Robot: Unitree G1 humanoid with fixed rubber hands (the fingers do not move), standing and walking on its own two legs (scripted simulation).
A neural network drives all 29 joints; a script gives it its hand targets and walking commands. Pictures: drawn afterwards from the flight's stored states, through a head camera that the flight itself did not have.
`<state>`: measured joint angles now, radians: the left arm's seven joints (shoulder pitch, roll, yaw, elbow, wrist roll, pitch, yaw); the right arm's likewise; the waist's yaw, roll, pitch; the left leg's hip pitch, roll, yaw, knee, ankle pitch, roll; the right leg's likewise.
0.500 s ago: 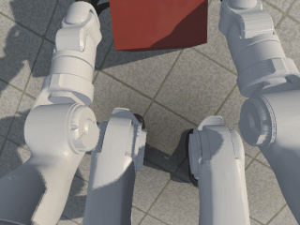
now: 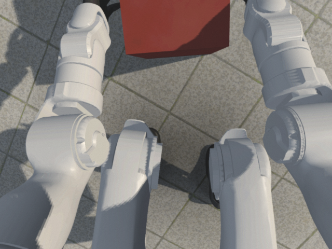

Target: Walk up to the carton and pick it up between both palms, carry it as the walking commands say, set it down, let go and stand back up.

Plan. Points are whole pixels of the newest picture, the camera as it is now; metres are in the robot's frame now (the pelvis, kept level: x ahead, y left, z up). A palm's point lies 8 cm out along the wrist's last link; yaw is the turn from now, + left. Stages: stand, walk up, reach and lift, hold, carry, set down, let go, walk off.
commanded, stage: set down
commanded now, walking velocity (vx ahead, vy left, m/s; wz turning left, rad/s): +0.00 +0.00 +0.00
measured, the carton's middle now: out of the picture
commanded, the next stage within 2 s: none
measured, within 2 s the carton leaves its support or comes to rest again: neither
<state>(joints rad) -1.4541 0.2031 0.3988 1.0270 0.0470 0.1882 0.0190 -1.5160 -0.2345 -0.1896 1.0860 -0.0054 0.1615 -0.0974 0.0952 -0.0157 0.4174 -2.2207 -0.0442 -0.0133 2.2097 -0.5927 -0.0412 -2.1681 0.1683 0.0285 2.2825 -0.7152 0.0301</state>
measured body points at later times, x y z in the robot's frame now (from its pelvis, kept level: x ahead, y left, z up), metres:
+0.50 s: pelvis -0.01 +0.00 +0.01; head +0.37 +0.01 +0.23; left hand +0.52 +0.21 -0.19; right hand +0.56 -0.11 -0.19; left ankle +0.11 +0.12 -0.33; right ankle +0.08 -0.11 -0.33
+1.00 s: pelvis -0.02 +0.01 +0.04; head +0.36 +0.04 +0.27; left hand +0.54 +0.23 -0.12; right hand +0.58 -0.10 -0.12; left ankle +0.11 +0.12 -0.33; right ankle +0.08 -0.10 -0.33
